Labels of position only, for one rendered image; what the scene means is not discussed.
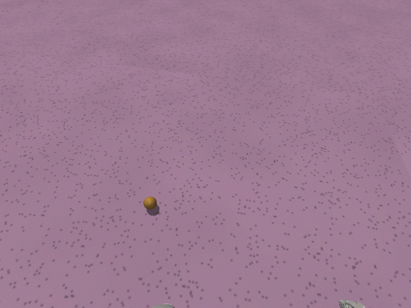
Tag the ball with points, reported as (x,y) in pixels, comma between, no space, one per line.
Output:
(150,202)

